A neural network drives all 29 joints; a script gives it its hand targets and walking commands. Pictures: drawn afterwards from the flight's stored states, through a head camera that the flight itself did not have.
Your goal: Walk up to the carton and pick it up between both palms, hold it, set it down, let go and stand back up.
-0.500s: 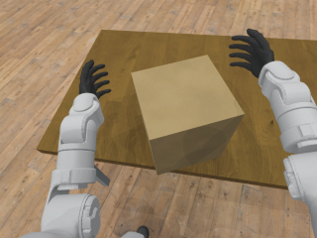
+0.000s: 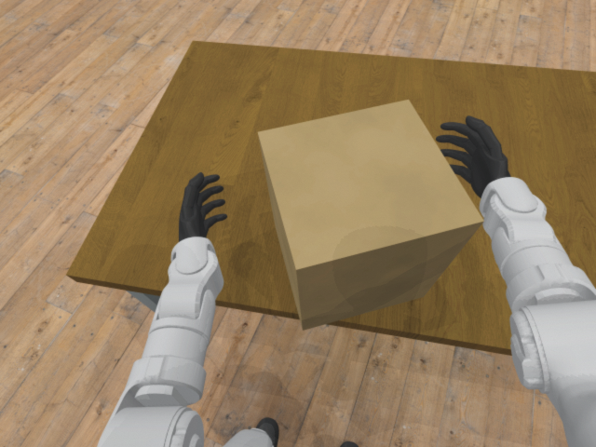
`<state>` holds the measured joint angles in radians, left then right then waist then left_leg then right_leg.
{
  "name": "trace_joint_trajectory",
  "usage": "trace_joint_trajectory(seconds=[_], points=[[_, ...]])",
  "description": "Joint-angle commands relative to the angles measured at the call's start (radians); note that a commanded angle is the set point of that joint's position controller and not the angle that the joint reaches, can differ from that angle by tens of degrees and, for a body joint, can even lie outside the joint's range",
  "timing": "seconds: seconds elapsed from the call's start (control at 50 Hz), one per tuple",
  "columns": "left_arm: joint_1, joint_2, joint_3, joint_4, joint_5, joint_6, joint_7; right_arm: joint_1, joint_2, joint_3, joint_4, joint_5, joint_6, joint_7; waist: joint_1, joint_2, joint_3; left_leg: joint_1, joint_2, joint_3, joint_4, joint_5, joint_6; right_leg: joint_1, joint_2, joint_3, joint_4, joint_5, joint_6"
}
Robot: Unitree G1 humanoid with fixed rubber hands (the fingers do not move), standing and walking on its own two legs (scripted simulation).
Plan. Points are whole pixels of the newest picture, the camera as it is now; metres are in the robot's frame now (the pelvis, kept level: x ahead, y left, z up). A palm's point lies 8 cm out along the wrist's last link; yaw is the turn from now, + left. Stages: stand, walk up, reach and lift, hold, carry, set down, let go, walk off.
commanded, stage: reach and lift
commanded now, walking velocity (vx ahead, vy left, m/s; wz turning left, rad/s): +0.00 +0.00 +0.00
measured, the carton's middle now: (351, 225) +0.41 +0.03 -0.01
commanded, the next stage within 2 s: none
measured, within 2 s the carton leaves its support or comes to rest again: neither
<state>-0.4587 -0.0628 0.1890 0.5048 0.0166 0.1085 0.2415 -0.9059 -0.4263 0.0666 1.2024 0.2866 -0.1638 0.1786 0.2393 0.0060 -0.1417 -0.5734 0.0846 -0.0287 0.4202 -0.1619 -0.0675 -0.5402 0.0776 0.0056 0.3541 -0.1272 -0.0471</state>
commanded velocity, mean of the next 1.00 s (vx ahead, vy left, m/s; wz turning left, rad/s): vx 0.00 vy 0.00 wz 0.00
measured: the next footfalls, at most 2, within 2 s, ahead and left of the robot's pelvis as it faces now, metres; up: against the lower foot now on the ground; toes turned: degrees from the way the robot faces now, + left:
none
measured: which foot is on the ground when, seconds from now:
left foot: down 0.00-1.00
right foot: down 0.00-1.00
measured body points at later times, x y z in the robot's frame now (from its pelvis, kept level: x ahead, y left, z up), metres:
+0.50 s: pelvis +0.00 -0.01 -0.01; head +0.11 -0.03 +0.42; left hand +0.35 +0.23 +0.01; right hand +0.51 -0.11 +0.04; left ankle +0.00 +0.16 -0.74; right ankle +0.01 -0.09 -0.74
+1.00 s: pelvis +0.00 -0.01 +0.00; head +0.12 -0.02 +0.43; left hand +0.36 +0.20 +0.01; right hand +0.49 -0.08 +0.03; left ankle +0.00 +0.15 -0.74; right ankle +0.00 -0.09 -0.74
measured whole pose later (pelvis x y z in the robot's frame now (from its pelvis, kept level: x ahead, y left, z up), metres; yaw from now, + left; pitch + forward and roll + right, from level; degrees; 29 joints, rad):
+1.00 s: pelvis +0.00 -0.01 +0.00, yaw +0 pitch +22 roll +0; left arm -0.56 -0.22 0.45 0.71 0.24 -0.17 0.20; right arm -0.96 -0.19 -0.12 1.30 -0.05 -0.30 0.06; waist 0.22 0.00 -0.17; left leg -0.64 0.09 0.01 0.38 -0.13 -0.07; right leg -0.64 0.07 0.01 0.38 -0.13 -0.06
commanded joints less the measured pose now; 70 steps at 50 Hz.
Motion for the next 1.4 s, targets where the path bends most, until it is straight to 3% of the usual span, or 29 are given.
trace_joint_trajectory(seconds=[0.0, 0.12, 0.26, 0.4, 0.52, 0.7, 0.74, 0.84, 0.96, 1.04, 1.18, 1.26, 1.38], points=[[-0.45, 0.083, 0.007, -0.046, 0.007, -0.142, 0.0, -0.517, -0.151, 0.0, -0.095, 0.012, -0.084, 0.002, 0.038, -0.133, -0.671, 0.146, -0.062, 0.119, 0.021, 0.378, 0.02, 0.376, 0.013, -0.029, 0.056, 0.264, 0.039], [-0.507, 0.131, 0.046, 0.097, -0.026, -0.249, -0.009, -0.588, -0.116, 0.027, -0.109, 0.0, -0.112, -0.035, 0.051, -0.222, -0.759, -0.077, -0.087, 0.143, 0.046, 0.255, 0.044, 0.489, -0.024, 0.009, 0.127, 0.314, 0.072], [-0.521, 0.126, 0.062, 0.142, -0.031, -0.287, -0.03, -0.58, -0.089, 0.047, -0.071, -0.008, -0.115, -0.07, 0.023, -0.25, -0.806, -0.116, -0.091, 0.136, 0.065, 0.301, 0.037, 0.541, -0.033, 0.012, 0.168, 0.446, 0.1], [-0.526, 0.059, 0.058, 0.096, -0.015, -0.318, -0.053, -0.582, -0.006, 0.038, -0.067, -0.032, -0.139, -0.071, 0.012, -0.232, -0.817, -0.079, -0.09, 0.13, 0.083, 0.375, 0.028, 0.514, -0.022, 0.002, 0.183, 0.506, 0.103], [-0.502, -0.032, 0.064, 0.079, 0.043, -0.335, -0.062, -0.559, 0.09, 0.01, -0.039, -0.095, -0.164, -0.069, 0.02, -0.198, -0.781, -0.041, -0.093, 0.135, 0.069, 0.405, 0.03, 0.483, -0.018, -0.001, 0.165, 0.491, 0.095], [-0.462, -0.065, 0.14, 0.051, 0.16, -0.313, -0.029, -0.536, 0.15, -0.029, -0.044, -0.158, -0.169, -0.111, 0.049, -0.185, -0.71, 0.017, -0.091, 0.14, 0.025, 0.431, 0.043, 0.508, -0.022, 0.005, 0.127, 0.486, 0.086], [-0.469, -0.093, 0.136, 0.04, 0.164, -0.31, -0.03, -0.537, 0.181, -0.036, -0.067, -0.169, -0.165, -0.117, 0.043, -0.191, -0.718, 0.025, -0.091, 0.141, 0.024, 0.442, 0.047, 0.515, -0.025, 0.005, 0.126, 0.501, 0.086], [-0.476, -0.203, 0.122, 0.034, 0.197, -0.317, -0.049, -0.528, 0.303, -0.081, -0.094, -0.254, -0.167, -0.108, 0.025, -0.203, -0.739, 0.077, -0.087, 0.144, 0.016, 0.465, 0.053, 0.499, -0.022, -0.009, 0.107, 0.508, 0.081], [-0.504, -0.459, 0.105, 0.138, 0.323, -0.329, -0.138, -0.468, 0.651, -0.185, -0.018, -0.508, -0.203, -0.052, -0.003, -0.201, -0.647, 0.094, -0.083, 0.163, -0.044, 0.406, 0.069, 0.512, -0.045, -0.035, 0.067, 0.5, 0.078], [-0.495, -0.491, 0.094, 0.163, 0.345, -0.352, -0.159, -0.427, 0.7, -0.254, 0.041, -0.611, -0.246, -0.033, -0.012, -0.181, -0.619, 0.138, -0.07, 0.178, -0.055, 0.418, 0.071, 0.477, -0.052, -0.063, 0.058, 0.454, 0.071], [-0.48, -0.492, 0.078, 0.174, 0.344, -0.355, -0.147, -0.417, 0.69, -0.266, 0.119, -0.612, -0.27, -0.022, -0.004, -0.132, -0.574, 0.187, -0.058, 0.187, -0.06, 0.443, 0.073, 0.408, -0.046, -0.066, 0.026, 0.38, 0.055], [-0.472, -0.495, 0.067, 0.174, 0.341, -0.359, -0.145, -0.418, 0.687, -0.248, 0.126, -0.595, -0.277, -0.023, -0.002, -0.117, -0.573, 0.177, -0.058, 0.185, -0.056, 0.459, 0.075, 0.412, -0.051, -0.062, 0.025, 0.41, 0.056], [-0.473, -0.494, 0.064, 0.192, 0.338, -0.371, -0.151, -0.422, 0.696, -0.232, 0.125, -0.588, -0.284, -0.028, -0.005, -0.133, -0.554, 0.139, -0.056, 0.184, -0.067, 0.427, 0.084, 0.436, -0.056, -0.057, 0.027, 0.438, 0.065]])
